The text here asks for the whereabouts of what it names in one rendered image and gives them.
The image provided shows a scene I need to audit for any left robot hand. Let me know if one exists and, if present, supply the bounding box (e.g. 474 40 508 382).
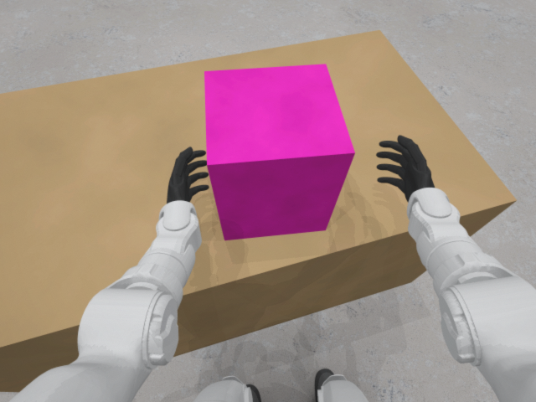
167 147 209 204

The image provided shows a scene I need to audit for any right robot hand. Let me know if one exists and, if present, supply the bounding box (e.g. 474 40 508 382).
376 135 435 202

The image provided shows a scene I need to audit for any robot right foot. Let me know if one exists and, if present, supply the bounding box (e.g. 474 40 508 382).
315 368 334 402

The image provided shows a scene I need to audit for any robot right shin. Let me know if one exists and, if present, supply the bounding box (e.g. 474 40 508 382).
322 374 346 386

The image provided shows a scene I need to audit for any robot left upper arm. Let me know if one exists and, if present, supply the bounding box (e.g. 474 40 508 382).
8 288 178 402

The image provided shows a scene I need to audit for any robot right upper arm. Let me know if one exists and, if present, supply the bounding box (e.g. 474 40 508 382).
439 276 536 402

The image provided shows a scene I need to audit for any carton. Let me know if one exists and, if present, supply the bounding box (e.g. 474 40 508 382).
204 64 355 240

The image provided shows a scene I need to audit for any right robot forearm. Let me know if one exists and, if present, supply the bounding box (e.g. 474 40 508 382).
407 188 536 298

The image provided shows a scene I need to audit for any left robot forearm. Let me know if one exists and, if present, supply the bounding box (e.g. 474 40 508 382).
78 200 202 354

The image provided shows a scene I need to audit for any pedestal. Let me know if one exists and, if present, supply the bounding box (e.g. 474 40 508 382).
0 30 517 392

